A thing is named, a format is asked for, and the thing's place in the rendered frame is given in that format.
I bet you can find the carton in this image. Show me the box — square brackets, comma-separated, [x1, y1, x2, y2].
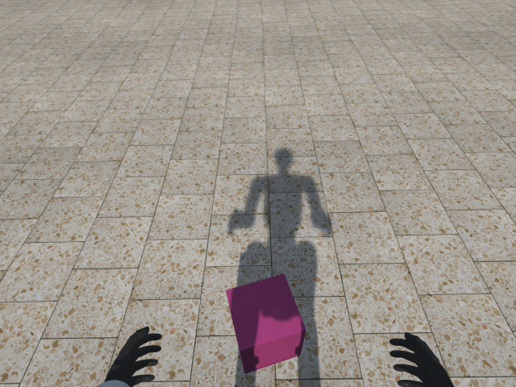
[226, 274, 306, 374]

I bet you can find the robot left hand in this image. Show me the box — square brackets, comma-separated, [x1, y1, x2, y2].
[104, 327, 162, 387]

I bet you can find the robot right hand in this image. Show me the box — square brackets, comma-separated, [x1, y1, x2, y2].
[389, 332, 455, 387]

